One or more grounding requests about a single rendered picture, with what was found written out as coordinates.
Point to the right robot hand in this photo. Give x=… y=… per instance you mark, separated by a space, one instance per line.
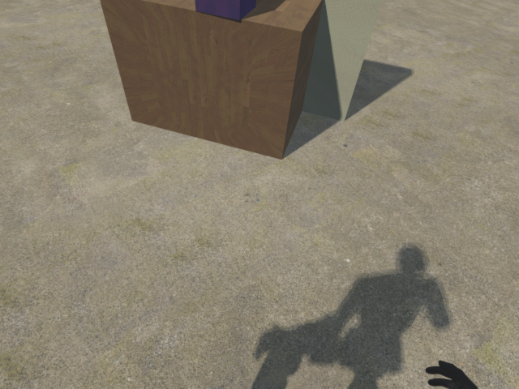
x=459 y=379

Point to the carton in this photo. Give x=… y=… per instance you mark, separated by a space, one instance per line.
x=233 y=9

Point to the pedestal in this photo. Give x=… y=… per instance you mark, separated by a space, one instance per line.
x=240 y=83

